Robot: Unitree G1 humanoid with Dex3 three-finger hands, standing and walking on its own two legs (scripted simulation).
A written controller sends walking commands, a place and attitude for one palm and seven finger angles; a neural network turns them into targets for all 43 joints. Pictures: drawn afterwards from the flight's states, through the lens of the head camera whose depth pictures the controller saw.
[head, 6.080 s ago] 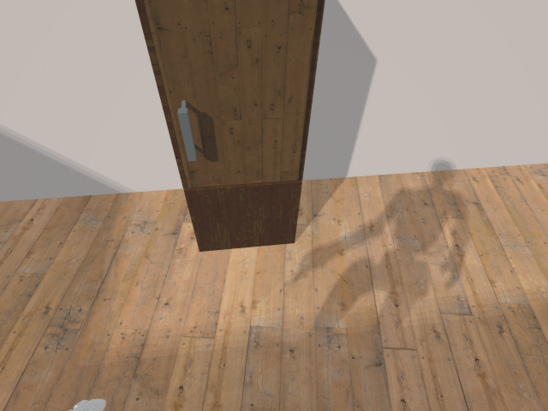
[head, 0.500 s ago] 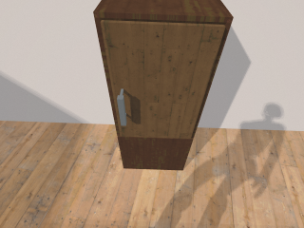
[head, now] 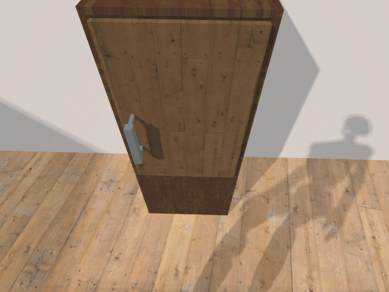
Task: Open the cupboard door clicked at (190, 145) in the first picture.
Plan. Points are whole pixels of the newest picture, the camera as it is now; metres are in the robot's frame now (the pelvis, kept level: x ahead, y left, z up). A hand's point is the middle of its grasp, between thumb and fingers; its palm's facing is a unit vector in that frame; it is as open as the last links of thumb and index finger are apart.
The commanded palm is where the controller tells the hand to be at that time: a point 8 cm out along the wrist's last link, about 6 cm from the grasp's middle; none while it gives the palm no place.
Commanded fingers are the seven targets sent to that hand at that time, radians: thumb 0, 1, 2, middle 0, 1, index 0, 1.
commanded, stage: come to a stop and stand still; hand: left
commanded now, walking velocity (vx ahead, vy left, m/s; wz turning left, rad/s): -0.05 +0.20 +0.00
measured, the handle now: (135, 139) +0.54 +0.21 -0.08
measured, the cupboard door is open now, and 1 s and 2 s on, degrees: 0 0 0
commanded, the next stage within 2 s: look again from close up in 0.62 s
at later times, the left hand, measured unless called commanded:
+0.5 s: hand out of the picture -0.01 +0.18 -0.16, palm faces +0.01 -0.98 -0.21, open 7.3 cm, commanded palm none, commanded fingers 0.00 0.90 0.90 -0.20 -0.30 -0.20 -0.30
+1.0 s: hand out of the picture +0.02 +0.18 -0.16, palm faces -0.01 -0.98 -0.22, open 7.4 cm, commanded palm none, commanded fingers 0.00 0.90 0.90 -0.20 -0.30 -0.20 -0.30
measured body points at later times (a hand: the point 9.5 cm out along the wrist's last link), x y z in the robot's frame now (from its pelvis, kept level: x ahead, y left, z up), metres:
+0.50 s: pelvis -0.03 +0.00 +0.01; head -0.01 +0.00 +0.46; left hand -0.01 +0.23 -0.15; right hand +0.01 -0.23 -0.14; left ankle -0.01 +0.10 -0.73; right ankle -0.01 -0.11 -0.73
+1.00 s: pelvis -0.01 +0.01 +0.01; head +0.01 +0.00 +0.46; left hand +0.02 +0.24 -0.14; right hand +0.00 -0.22 -0.15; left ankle -0.01 +0.10 -0.73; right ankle -0.01 -0.11 -0.73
